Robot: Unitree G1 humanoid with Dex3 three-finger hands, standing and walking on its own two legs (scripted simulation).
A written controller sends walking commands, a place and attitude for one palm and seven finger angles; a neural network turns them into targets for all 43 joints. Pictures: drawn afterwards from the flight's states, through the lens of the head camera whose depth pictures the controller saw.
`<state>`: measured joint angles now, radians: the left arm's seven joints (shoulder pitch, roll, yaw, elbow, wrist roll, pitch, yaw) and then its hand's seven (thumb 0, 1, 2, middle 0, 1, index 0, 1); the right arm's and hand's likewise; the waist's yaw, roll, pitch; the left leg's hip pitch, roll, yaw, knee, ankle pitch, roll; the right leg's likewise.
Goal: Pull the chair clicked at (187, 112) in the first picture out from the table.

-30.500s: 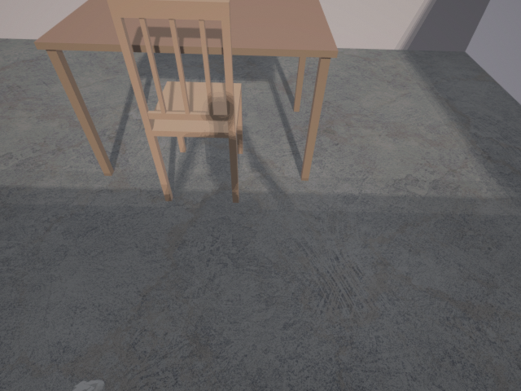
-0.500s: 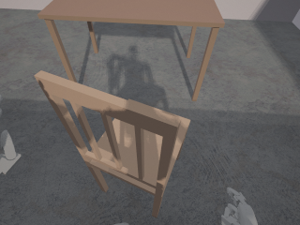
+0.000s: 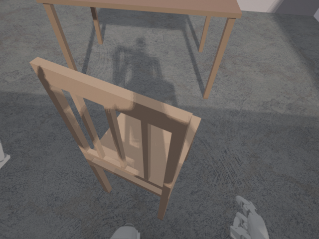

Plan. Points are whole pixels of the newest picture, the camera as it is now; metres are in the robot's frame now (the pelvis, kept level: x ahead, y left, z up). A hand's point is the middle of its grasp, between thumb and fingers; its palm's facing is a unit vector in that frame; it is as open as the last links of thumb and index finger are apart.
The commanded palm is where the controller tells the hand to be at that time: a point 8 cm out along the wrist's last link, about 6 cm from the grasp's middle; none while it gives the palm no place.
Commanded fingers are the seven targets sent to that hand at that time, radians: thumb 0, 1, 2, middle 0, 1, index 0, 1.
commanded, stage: step back with the hand held close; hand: left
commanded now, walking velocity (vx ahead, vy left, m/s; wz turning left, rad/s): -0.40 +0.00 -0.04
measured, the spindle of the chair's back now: (118, 142) +0.38 +0.15 -0.04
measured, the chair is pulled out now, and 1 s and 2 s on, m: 0.75 0.75 0.75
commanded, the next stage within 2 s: stop stepping back and stand still in 0.46 s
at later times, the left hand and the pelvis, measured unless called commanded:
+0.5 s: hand (9, 188) +0.16 +0.23 +0.19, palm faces +0.35 -0.80 -0.49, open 7.4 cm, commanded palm +0.10 +0.28 +0.20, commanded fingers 0.00 0.90 0.90 -0.20 -0.30 -0.20 -0.30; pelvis -0.05 -0.02 +0.02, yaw -2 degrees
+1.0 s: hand out of the picture +0.07 +0.20 +0.19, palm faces +0.36 -0.80 -0.49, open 7.4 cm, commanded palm +0.02 +0.25 +0.20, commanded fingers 0.00 0.90 0.90 -0.20 -0.30 -0.20 -0.30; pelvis -0.13 -0.04 +0.02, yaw -2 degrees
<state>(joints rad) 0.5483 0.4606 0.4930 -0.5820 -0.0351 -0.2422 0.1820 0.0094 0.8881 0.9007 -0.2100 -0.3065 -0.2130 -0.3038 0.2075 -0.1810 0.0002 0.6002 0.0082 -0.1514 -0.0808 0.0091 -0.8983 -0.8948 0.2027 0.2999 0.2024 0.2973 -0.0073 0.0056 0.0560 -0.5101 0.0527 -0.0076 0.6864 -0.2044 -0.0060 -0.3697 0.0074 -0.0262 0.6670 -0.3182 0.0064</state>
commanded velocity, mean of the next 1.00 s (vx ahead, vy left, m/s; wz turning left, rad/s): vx -0.14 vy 0.04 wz -0.02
